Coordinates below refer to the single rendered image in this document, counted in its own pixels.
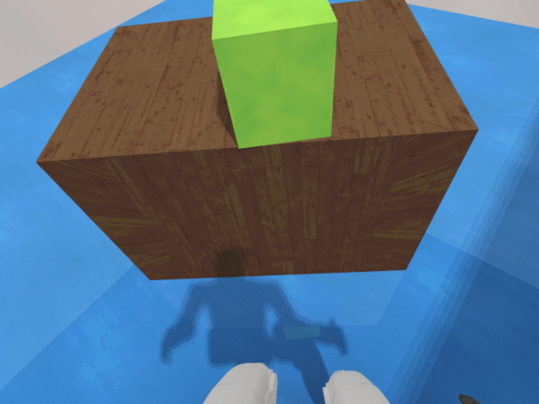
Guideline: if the robot thigh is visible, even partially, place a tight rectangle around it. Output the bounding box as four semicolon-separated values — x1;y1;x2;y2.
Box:
203;363;278;404
323;371;390;404

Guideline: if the robot right thigh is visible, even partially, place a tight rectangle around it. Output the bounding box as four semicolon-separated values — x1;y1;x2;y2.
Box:
323;371;390;404

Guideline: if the robot left thigh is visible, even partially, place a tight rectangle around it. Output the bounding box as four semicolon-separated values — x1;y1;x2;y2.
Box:
203;363;278;404

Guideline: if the pedestal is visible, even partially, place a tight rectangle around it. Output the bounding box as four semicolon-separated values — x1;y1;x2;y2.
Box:
36;0;478;280

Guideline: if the carton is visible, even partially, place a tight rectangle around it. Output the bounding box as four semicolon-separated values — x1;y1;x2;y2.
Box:
211;0;338;149

